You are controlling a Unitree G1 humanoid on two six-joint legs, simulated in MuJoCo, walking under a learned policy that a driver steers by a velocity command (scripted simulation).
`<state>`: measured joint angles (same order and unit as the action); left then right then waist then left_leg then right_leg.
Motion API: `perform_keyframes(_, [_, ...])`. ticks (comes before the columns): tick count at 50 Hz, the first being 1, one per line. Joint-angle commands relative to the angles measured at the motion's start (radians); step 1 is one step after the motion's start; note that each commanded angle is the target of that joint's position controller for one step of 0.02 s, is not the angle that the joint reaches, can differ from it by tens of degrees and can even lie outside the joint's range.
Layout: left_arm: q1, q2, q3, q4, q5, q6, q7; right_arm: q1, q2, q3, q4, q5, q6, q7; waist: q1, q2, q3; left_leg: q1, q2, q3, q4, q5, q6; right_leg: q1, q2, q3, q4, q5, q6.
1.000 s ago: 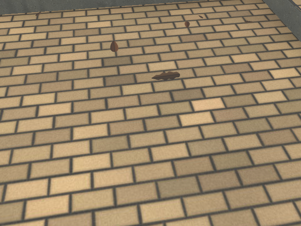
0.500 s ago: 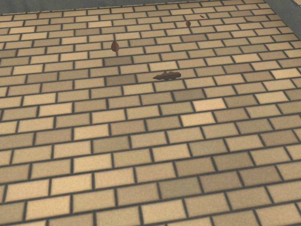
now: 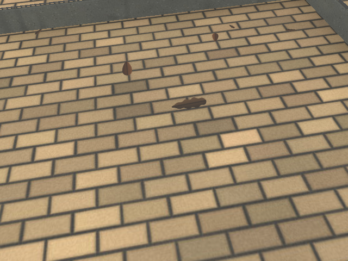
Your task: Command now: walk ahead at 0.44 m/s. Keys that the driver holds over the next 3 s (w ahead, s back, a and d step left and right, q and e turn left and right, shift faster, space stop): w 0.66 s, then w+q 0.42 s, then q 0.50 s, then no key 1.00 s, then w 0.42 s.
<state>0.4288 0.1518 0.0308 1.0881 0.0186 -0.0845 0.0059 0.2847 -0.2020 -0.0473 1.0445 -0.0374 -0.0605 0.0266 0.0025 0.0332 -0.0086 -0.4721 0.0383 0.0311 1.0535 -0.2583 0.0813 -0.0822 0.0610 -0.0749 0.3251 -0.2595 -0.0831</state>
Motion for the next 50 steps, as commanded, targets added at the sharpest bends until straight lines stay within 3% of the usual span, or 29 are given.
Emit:
perform_keyframes(1, [0.11,0.087,0.006,0.002,-0.004,-0.022,0.006,-0.024,-0.034,-0.008,-0.046,0.002,0.006,0.007,-0.009,-0.094,0.115,-0.255,0.03,0.011,0.012,0.073,-0.023,0.106,-0.256,0.224,-0.182,0.321,-0.073])
perform_keyframes(6, [0.149,0.08,-0.008,0.01,-0.001,-0.025,0.011,-0.269,-0.006,0.008,-0.142,0.013,0.014,0.007,0.026,-0.113,0.154,-0.235,-0.006,0.082,-0.237,0.16,-0.039,0.071,-0.218,0.131,-0.179,0.565,-0.071])
perform_keyframes(9, [0.166,0.1,-0.007,0.019,0.0,-0.029,0.018,-0.342,-0.007,0.017,-0.174,0.022,0.014,0.004,0.035,-0.135,0.158,-0.128,-0.039,0.117,-0.405,0.195,-0.011,0.085,-0.23,0.107,-0.174,0.673,-0.069])
perform_keyframes(12, [0.132,0.132,0.001,0.019,0.002,-0.034,0.024,-0.253,-0.051,0.001,-0.163,0.022,0.007,-0.012,-0.026,-0.144,0.093,0.032,-0.089,0.123,-0.462,0.149,0.05,0.157,-0.256,0.082,-0.035,0.994,-0.058])
perform_keyframes(14, [0.096,0.155,0.01,0.014,0.003,-0.026,0.024,0.006,-0.092,-0.026,-0.08,0.022,-0.008,-0.027,-0.135,-0.134,-0.038,0.289,-0.118,0.108,-0.543,0.152,0.089,0.158,-0.244,0.062,0.265,1.041,-0.046])
perform_keyframes(15, [0.09,0.145,0.008,0.004,-0.004,-0.024,0.019,0.15,-0.135,-0.044,-0.04,0.004,-0.014,-0.036,-0.19,-0.102,-0.114,0.51,-0.022,0.009,-0.572,0.1,0.119,0.007,-0.211,0.048,0.494,0.801,-0.041])
perform_keyframes(16, [0.148,0.051,-0.008,-0.024,-0.017,-0.02,0.009,0.247,-0.228,-0.067,-0.034,-0.018,-0.016,-0.038,-0.162,0.068,-0.232,0.732,0.267,-0.386,-0.605,-0.036,0.203,-0.251,-0.086,0.001,0.864,0.171,-0.02])
perform_keyframes(17, [0.195,0.07,0.008,-0.02,-0.026,-0.014,-0.002,0.189,-0.225,-0.07,-0.037,0.007,-0.001,-0.024,-0.113,0.136,-0.271,0.776,0.372,-0.779,-0.786,-0.142,0.31,-0.475,0.029,0.099,1.091,-0.238,-0.015])
perform_keyframes(18, [0.083,0.113,0.018,-0.052,-0.008,-0.009,0.0,0.057,-0.174,-0.057,-0.058,0.028,-0.001,-0.02,-0.066,0.036,-0.092,0.625,0.333,-0.642,-0.832,-0.264,0.265,-0.561,-0.058,0.135,1.088,-0.139,-0.03])
perform_keyframes(19, [-0.005,0.116,0.021,-0.076,0.001,-0.014,-0.005,-0.018,-0.103,-0.038,-0.073,0.032,-0.009,-0.015,-0.053,-0.025,0.013,0.47,0.295,-0.512,-0.871,-0.206,0.232,-0.55,-0.094,0.128,1.029,-0.057,-0.031])
perform_keyframes(20, [-0.024,0.093,0.021,-0.077,0.003,-0.011,-0.007,-0.04,-0.062,-0.026,-0.067,0.025,-0.02,-0.015,-0.016,-0.059,0.067,0.363,0.251,-0.413,-0.896,-0.089,0.195,-0.499,-0.125,0.127,0.965,-0.02,-0.028])
perform_keyframes(22, [0.008,0.052,0.018,-0.069,0.024,0.014,-0.016,-0.001,-0.022,-0.008,-0.036,0.023,-0.039,-0.026,0.032,-0.036,0.073,0.262,0.186,-0.27,-0.91,0.087,0.152,-0.402,-0.151,0.123,0.877,-0.008,-0.005])
perform_keyframes(25, [-0.053,0.056,0.022,-0.098,0.024,0.038,-0.025,0.079,-0.063,-0.009,-0.009,0.024,-0.056,-0.03,0.041,-0.007,0.089,0.267,0.154,-0.176,-0.925,0.24,0.145,-0.455,-0.161,0.084,0.797,0.039,0.02])
perform_keyframes(28, [-0.211,0.076,0.024,-0.155,0.019,0.045,-0.032,0.141,-0.074,-0.005,-0.002,0.027,-0.053,-0.029,0.009,0.006,0.118,0.318,0.128,-0.123,-0.944,0.329,0.123,-0.563,-0.175,0.048,0.666,0.153,0.043])
perform_keyframes(31, [-0.34,0.066,0.016,-0.2,0.007,0.041,-0.036,0.197,-0.064,0.004,0.005,0.028,-0.051,-0.03,-0.024,0.018,0.124,0.364,0.104,-0.075,-0.931,0.455,0.092,-0.561,-0.152,0.01,0.484,0.244,0.055])
perform_keyframes(36, [-0.487,0.071,0.01,-0.253,0.002,0.033,-0.034,0.295,-0.072,0.008,0.033,0.021,-0.047,-0.043,-0.072,0.035,0.124,0.53,0.137,-0.104,-0.87,0.6,0.101,-0.565,-0.105,-0.014,0.308,0.256,0.04])
perform_keyframes(39, [-0.473,0.096,0.017,-0.27,-0.001,0.016,-0.029,0.26,-0.101,0.0,0.024,0.01,-0.041,-0.052,-0.036,0.041,0.106,0.601,0.166,-0.13,-0.777,0.759,0.117,-0.504,-0.078,0.001,0.241,0.156,0.013])
perform_keyframes(41, [-0.295,0.132,0.035,-0.22,-0.002,0.001,-0.014,0.217,-0.121,-0.007,0.012,0.01,-0.041,-0.049,0.043,0.048,0.019,0.573,0.142,-0.122,-0.592,0.927,0.091,-0.261,-0.024,-0.011,0.172,0.104,-0.016])
perform_keyframes(42, [-0.13,0.164,0.05,-0.175,0.01,-0.011,-0.003,0.193,-0.117,-0.006,0.003,0.022,-0.041,-0.044,0.117,0.023,-0.07,0.465,0.104,-0.098,-0.405,0.819,0.074,-0.021,-0.058,0.018,0.115,0.17,-0.041])
perform_keyframes(43, [0.034,0.256,0.075,-0.158,0.04,-0.018,0.011,0.189,-0.071,0.005,-0.037,0.036,-0.045,-0.04,0.162,-0.074,-0.214,0.261,0.038,-0.064,-0.117,0.451,0.059,0.241,-0.299,0.264,0.111,0.086,-0.084])
perform_keyframes(44, [0.021,0.323,0.092,-0.167,0.046,-0.007,0.001,0.33,0.024,0.017,-0.045,0.079,-0.032,-0.041,0.083,-0.284,-0.326,-0.062,-0.121,-0.013,0.203,-0.279,0.026,0.445,-0.549,0.69,0.013,0.061,-0.214])
perform_keyframes(45, [-0.07,0.232,0.077,-0.19,0.019,0.007,-0.006,0.251,-0.092,-0.012,-0.04,0.045,-0.018,-0.048,0.067,-0.094,-0.231,-0.126,-0.047,-0.093,0.264,-0.203,0.04,0.323,-0.489,0.671,-0.034,-0.062,-0.18])
perform_keyframes(46, [-0.164,0.165,0.056,-0.203,0.011,0.003,-0.008,0.163,-0.086,-0.018,-0.065,0.037,-0.017,-0.042,0.041,-0.06,-0.082,-0.136,-0.013,-0.097,0.23,-0.109,0.037,0.163,-0.45,0.506,-0.073,-0.053,-0.144])
perform_keyframes(47, [-0.201,0.131,0.047,-0.201,0.013,-0.005,-0.01,0.129,-0.058,-0.017,-0.075,0.033,-0.015,-0.037,0.021,-0.044,-0.01,-0.115,0.019,-0.092,0.192,-0.058,0.033,0.055,-0.407,0.391,-0.111,0.031,-0.114])
perform_keyframes(49, [-0.181,0.092,0.036,-0.175,0.006,-0.016,0.002,0.133,-0.033,-0.023,-0.079,0.009,0.011,-0.02,-0.019,-0.09,0.035,-0.062,0.048,-0.081,0.145,-0.026,0.018,-0.055,-0.344,0.227,-0.144,0.13,-0.065])
perform_keyframes(50, [-0.152,0.087,0.034,-0.163,0.002,-0.024,0.005,0.132,-0.02,-0.024,-0.084,0.007,0.023,-0.013,-0.026,-0.1,0.034,-0.054,0.049,-0.074,0.138,-0.015,0.013,-0.068,-0.337,0.189,-0.151,0.176,-0.059])
